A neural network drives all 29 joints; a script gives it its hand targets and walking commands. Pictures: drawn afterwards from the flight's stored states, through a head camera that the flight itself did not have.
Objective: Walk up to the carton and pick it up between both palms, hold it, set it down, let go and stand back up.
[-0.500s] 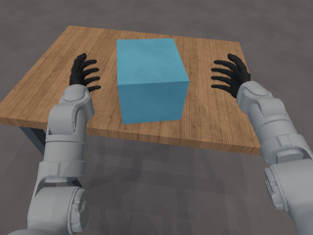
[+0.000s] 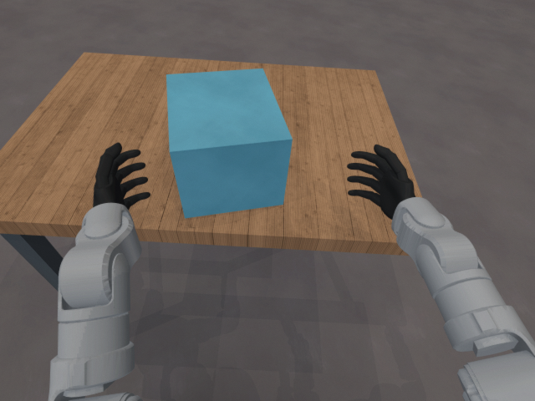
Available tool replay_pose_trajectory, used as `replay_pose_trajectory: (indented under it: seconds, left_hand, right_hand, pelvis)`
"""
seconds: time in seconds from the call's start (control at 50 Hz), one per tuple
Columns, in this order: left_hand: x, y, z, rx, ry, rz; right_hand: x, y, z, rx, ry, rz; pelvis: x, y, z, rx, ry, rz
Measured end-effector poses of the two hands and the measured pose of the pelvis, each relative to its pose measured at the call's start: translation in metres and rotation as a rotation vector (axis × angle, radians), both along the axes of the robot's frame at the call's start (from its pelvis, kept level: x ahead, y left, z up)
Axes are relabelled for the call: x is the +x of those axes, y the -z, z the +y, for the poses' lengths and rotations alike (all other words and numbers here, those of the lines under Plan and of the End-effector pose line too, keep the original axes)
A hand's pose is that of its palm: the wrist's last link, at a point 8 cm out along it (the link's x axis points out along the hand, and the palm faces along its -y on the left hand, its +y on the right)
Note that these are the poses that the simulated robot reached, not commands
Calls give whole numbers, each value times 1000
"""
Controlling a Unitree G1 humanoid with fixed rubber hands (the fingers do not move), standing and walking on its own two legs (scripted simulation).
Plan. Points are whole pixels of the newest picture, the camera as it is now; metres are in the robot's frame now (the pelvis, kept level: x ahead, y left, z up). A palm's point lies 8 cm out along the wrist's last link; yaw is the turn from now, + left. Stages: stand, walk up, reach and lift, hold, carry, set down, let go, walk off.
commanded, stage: set down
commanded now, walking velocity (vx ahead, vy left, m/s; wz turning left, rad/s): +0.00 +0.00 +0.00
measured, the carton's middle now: (225, 140) +0.54 +0.14 +0.07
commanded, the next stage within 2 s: none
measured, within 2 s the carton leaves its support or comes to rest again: neither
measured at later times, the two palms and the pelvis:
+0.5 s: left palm (116, 252) +0.26 +0.22 +0.11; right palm (416, 252) +0.32 -0.17 +0.09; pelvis +0.00 +0.00 +0.00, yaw +0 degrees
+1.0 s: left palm (123, 284) +0.24 +0.22 +0.06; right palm (426, 297) +0.28 -0.19 +0.05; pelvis +0.01 +0.00 +0.00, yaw -1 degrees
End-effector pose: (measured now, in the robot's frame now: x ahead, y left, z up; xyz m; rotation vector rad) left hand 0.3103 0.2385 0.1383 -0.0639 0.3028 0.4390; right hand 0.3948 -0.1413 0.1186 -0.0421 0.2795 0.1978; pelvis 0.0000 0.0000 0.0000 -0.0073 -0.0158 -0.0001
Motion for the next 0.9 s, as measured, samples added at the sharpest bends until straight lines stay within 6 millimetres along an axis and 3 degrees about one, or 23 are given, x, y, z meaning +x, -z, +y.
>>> replay_pose_trajectory:
  seconds: [0.36,0.58,0.9]
  left_hand:
    - [-43,25,-8,-3,-2,16]
    - [-53,34,-18,5,17,20]
    - [-65,67,-21,11,58,91]
  right_hand:
    - [-55,21,-17,15,31,-7]
    - [-81,33,-31,18,58,7]
    - [-111,58,-43,-2,80,68]
  pelvis:
    - [1,0,-6,9,-8,-44]
    - [1,-1,-3,13,2,-58]
    - [10,-3,1,14,18,-57]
